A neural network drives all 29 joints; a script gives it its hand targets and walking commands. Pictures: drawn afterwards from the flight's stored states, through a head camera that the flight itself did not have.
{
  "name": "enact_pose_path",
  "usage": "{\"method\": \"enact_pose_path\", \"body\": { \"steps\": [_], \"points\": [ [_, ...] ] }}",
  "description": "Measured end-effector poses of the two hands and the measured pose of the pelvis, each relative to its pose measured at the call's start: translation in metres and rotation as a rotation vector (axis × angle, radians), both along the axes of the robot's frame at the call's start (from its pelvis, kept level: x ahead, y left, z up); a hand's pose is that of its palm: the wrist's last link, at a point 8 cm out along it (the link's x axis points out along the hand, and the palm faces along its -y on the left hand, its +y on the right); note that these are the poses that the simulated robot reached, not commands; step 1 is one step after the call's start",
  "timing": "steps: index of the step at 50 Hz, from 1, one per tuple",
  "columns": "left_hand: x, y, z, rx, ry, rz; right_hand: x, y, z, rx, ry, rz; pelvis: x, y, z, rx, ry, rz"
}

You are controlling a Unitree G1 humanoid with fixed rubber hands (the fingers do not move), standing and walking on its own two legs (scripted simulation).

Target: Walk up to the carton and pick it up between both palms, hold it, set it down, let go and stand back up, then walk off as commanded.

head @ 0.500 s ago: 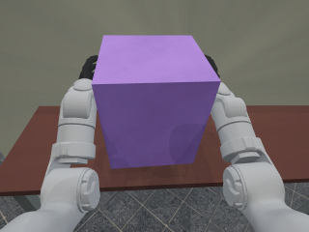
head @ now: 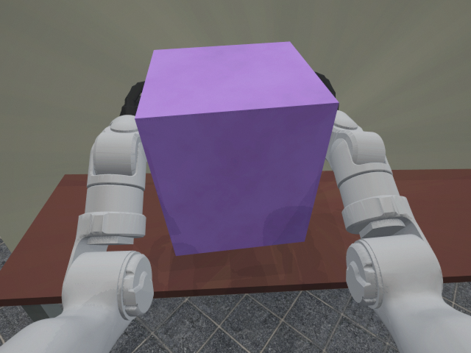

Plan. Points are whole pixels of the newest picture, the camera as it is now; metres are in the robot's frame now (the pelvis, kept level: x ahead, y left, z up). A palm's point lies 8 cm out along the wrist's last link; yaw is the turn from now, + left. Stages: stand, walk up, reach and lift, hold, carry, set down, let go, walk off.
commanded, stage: hold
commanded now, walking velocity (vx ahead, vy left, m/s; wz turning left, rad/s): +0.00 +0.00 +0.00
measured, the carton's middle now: (232, 149) +0.36 +0.00 +0.25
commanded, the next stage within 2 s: none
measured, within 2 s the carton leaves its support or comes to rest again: neither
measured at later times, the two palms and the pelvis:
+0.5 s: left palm (131, 126) +0.37 +0.15 +0.27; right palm (323, 119) +0.38 -0.15 +0.29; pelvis +0.00 +0.00 +0.00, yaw +0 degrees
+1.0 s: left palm (130, 127) +0.37 +0.15 +0.27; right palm (324, 116) +0.38 -0.15 +0.29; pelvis +0.00 +0.00 +0.00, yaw +0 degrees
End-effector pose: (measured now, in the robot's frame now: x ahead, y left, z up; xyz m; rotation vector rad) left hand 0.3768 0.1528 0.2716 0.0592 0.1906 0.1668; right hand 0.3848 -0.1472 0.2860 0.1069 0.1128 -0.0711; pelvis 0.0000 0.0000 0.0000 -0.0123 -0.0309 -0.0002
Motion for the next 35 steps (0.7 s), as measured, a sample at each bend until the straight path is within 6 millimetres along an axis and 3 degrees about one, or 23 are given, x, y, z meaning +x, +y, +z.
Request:
{"method": "enact_pose_path", "body": {
  "steps": [18,35],
  "points": [
    [0.001,0.002,-0.002,-0.022,0.031,-0.002,0.0,0.001,-0.001,-0.007,0.035,-0.002,0.001,0.0,0.0,0.0,0.001,0.0],
    [-0.012,0.002,0.011,-0.029,0.018,-0.003,-0.012,0.002,0.013,0.003,0.028,-0.004,-0.001,0.0,0.0,0.0,-0.001,0.001]
  ]
}}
